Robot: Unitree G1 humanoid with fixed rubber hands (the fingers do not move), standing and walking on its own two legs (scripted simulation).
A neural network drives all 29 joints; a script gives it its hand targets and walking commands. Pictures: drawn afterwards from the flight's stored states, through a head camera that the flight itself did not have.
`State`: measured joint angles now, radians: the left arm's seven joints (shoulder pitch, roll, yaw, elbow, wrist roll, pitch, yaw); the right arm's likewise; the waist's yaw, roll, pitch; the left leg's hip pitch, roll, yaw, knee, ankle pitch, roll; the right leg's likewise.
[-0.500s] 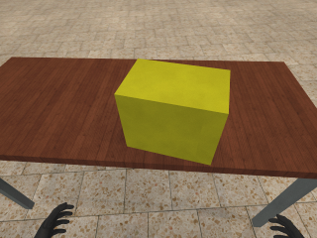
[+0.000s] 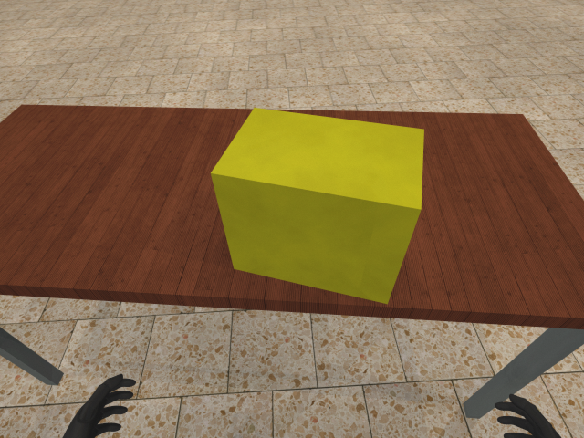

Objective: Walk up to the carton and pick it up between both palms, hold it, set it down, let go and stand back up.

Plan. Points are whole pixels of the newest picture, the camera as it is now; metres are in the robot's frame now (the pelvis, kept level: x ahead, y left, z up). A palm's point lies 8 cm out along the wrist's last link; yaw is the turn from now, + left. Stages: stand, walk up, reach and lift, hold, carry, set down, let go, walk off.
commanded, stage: stand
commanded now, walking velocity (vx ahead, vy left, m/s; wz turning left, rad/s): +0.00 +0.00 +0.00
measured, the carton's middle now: (320, 205) +0.46 -0.02 +0.05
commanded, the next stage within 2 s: none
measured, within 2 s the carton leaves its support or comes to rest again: neither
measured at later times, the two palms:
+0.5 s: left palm out of the picture +0.14 +0.30 -0.05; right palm out of the picture +0.13 -0.30 -0.07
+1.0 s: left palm out of the picture +0.14 +0.30 -0.05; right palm out of the picture +0.13 -0.30 -0.07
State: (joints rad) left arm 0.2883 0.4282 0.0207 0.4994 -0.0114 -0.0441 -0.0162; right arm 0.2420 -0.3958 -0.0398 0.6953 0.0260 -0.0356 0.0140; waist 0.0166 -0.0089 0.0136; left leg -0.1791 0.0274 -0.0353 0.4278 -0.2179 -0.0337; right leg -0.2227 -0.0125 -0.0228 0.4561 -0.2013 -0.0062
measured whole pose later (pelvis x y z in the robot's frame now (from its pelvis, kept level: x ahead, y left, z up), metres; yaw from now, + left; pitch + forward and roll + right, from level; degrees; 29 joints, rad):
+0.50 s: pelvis +0.00 +0.00 +0.00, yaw +0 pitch -2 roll +0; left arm 0.29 0.43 0.02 0.51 -0.01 -0.04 -0.02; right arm 0.24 -0.40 -0.04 0.70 0.03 -0.03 0.01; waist 0.02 -0.01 0.01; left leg -0.18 0.03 -0.04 0.43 -0.22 -0.03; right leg -0.22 -0.01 -0.02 0.46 -0.20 -0.01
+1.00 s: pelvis +0.00 +0.00 +0.00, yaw +0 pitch -2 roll +0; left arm 0.29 0.43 0.02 0.51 -0.01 -0.04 -0.02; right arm 0.24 -0.40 -0.04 0.70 0.03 -0.03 0.01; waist 0.02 -0.01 0.01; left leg -0.18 0.03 -0.04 0.43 -0.22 -0.03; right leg -0.22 -0.01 -0.02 0.46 -0.20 -0.01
